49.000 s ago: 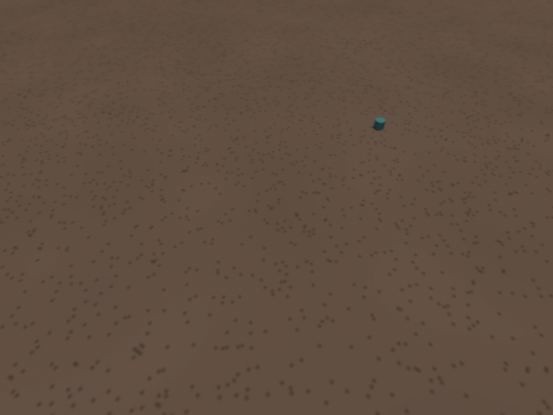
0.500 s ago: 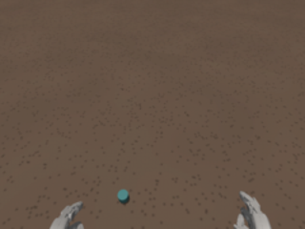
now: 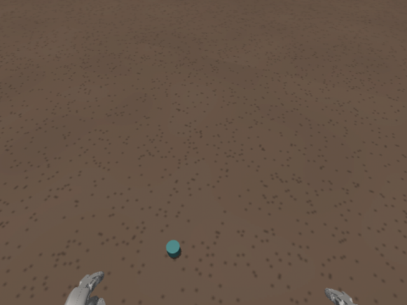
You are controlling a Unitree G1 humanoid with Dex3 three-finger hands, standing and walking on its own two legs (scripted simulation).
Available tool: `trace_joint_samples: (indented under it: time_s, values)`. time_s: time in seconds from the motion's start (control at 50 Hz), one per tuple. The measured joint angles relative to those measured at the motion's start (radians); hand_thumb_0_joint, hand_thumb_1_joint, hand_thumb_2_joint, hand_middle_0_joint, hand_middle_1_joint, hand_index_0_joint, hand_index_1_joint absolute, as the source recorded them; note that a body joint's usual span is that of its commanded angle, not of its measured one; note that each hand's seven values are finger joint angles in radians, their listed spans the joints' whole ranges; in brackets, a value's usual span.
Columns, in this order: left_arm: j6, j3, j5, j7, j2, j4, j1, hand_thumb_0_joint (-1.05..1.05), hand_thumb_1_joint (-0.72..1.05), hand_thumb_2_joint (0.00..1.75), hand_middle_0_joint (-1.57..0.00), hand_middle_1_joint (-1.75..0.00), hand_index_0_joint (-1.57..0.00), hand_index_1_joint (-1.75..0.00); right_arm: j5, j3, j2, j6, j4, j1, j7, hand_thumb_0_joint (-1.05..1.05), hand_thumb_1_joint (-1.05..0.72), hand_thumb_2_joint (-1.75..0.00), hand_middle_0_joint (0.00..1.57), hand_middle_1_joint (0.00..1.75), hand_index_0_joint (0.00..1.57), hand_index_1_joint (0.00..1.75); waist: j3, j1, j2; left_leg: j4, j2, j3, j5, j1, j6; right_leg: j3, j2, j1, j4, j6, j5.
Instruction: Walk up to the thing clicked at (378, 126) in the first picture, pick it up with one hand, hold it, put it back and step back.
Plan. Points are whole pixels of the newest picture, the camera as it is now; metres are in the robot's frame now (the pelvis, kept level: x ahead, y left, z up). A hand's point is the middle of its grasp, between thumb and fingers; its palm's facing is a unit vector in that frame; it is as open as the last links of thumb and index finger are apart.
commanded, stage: stand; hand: left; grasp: from above
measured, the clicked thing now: (173, 248) +0.49 +0.17 -0.71
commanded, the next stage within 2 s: none
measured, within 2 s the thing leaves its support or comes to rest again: neither
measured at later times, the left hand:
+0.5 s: hand out of the picture +0.05 +0.24 -0.13, palm faces +0.05 -0.95 -0.32, open 7.4 cm
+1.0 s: hand out of the picture +0.04 +0.24 -0.12, palm faces +0.03 -0.94 -0.33, open 7.4 cm
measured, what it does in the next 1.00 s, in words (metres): stands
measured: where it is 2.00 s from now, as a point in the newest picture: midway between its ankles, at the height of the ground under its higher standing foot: outside the picture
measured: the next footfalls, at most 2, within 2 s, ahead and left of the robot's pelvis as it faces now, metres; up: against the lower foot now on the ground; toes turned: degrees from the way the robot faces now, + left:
none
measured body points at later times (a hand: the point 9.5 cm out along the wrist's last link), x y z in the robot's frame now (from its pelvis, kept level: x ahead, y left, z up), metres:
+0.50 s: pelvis +0.01 +0.01 +0.04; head +0.01 +0.01 +0.49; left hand +0.04 +0.29 -0.11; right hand +0.08 -0.26 -0.10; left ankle +0.02 +0.11 -0.70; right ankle +0.00 -0.14 -0.70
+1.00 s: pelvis +0.00 -0.01 +0.04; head +0.00 -0.01 +0.49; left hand +0.04 +0.29 -0.10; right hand +0.06 -0.29 -0.10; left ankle +0.02 +0.11 -0.70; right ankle +0.00 -0.14 -0.70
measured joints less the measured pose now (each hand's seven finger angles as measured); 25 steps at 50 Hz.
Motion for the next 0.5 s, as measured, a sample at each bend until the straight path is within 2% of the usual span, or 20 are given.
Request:
trace_joint_samples:
  time_s: [0.1,0.22,0.36,0.5]
  values:
    - [-0.043,0.023,0.002,0.001,0.011,0.192,0.004,0.01,0.91,0.89,-0.21,-0.30,-0.20,-0.30,0.007,-0.024,-0.009,0.022,0.070,0.007,0.010,0.01,-0.90,-0.89,0.20,0.30,0.21,0.30,0.017,-0.006,0.005,-0.094,-0.004,0.000,0.038,0.083,0.005,-0.001,-0.005,0.086,-0.101,0.007,0.042]
    - [-0.065,0.025,-0.007,0.003,0.004,0.349,0.013,0.01,0.91,0.89,-0.20,-0.30,-0.20,-0.30,0.015,-0.027,-0.003,0.039,0.154,0.014,0.004,0.01,-0.90,-0.89,0.20,0.30,0.20,0.30,0.037,-0.003,0.012,-0.205,-0.006,-0.003,0.084,0.177,0.009,-0.005,-0.009,0.187,-0.226,0.013,0.095]
    - [-0.074,0.013,-0.017,0.005,-0.008,0.467,-0.002,0.01,0.91,0.89,-0.21,-0.30,-0.20,-0.30,0.030,-0.021,0.011,0.049,0.230,-0.006,-0.005,0.01,-0.90,-0.89,0.20,0.30,0.20,0.30,0.054,-0.002,0.015,-0.318,-0.012,-0.005,0.138,0.268,0.011,-0.008,-0.016,0.278,-0.338,0.017,0.148]
    - [-0.084,0.005,-0.015,0.005,-0.008,0.529,-0.029,0.01,0.91,0.89,-0.21,-0.30,-0.20,-0.30,0.038,-0.020,0.013,0.057,0.275,-0.029,-0.005,0.01,-0.90,-0.89,0.20,0.30,0.20,0.30,0.056,-0.003,0.019,-0.388,-0.011,-0.008,0.178,0.320,0.008,-0.012,-0.015,0.331,-0.408,0.016,0.187]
